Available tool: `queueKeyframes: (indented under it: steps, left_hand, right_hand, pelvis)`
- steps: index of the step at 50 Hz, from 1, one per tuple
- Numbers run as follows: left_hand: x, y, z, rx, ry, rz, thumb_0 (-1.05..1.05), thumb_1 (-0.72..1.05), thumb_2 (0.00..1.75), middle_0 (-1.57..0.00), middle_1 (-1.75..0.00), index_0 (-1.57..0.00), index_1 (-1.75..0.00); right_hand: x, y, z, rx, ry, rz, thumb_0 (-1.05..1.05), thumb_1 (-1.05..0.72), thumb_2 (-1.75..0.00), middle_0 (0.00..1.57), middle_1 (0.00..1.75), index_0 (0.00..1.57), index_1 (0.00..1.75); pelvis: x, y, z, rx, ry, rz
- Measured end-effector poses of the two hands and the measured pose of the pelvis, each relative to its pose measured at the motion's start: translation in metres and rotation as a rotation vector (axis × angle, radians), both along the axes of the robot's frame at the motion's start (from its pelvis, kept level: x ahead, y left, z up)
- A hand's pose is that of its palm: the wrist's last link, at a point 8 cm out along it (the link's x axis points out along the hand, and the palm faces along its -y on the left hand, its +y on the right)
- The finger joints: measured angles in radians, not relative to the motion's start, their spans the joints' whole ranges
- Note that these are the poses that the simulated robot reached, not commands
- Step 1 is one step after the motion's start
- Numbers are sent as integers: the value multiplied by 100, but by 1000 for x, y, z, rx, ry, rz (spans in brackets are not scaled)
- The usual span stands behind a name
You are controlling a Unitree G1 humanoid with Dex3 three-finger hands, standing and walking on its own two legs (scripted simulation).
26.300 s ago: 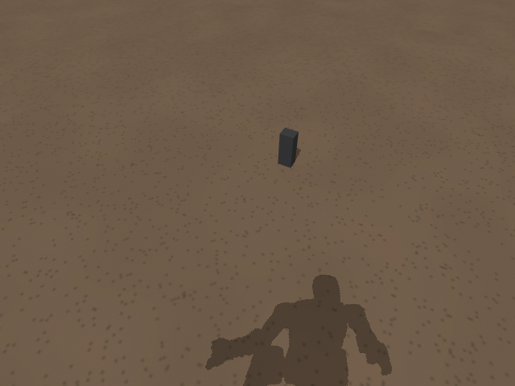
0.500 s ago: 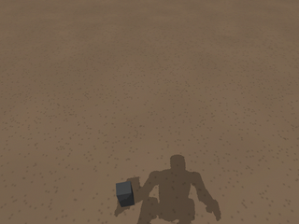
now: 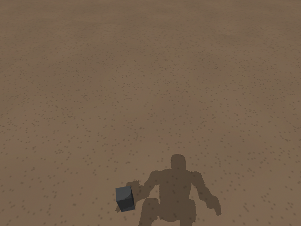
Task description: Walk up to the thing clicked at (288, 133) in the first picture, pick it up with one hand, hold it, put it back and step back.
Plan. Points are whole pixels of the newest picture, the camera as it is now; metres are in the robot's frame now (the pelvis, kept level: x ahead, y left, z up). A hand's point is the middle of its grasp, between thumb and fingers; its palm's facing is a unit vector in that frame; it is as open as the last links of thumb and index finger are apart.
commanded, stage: stand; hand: left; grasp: from the side
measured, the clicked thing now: (125, 199) +0.40 +0.19 -0.67
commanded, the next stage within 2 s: step back in 0.50 s
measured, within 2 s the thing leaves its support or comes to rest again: neither
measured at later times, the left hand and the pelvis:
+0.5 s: hand out of the picture +0.09 +0.24 -0.16, palm faces +0.00 -0.94 -0.33, open 7.4 cm; pelvis +0.01 +0.00 +0.00, yaw +0 degrees
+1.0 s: hand out of the picture +0.08 +0.30 -0.18, palm faces -0.04 -0.93 -0.37, open 7.4 cm; pelvis -0.07 +0.03 -0.02, yaw +0 degrees
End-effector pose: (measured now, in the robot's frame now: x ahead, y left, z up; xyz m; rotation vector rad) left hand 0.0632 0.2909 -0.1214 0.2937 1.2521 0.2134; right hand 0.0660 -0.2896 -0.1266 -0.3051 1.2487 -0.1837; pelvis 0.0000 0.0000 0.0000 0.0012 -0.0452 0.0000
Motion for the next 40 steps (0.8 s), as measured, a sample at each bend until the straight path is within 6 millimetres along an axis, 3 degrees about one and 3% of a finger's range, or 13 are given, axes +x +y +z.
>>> queueKeyframes:
  steps: [26,34,40]
  left_hand:
    - [20,-2,1,-5,-19,0,1,91,90,-21,-30,-21,-30]
    - [20,19,-4,36,-58,-2,1,90,90,-21,-30,-21,-30]
    - [25,44,-16,54,-97,-56,1,90,90,-21,-30,-21,-30]
  right_hand:
    - [19,-5,3,-4,-17,-5,0,-90,-90,20,30,21,30]
    - [13,-18,0,-34,-38,-20,0,-90,-90,20,30,21,30]
    - [-18,-13,0,-81,-32,-29,0,-90,-90,20,30,20,30]
  pelvis:
    - [12,-2,0,0,6,-3]
    - [-17,2,-13,-9,16,7]
    - [-38,24,-27,-2,20,10]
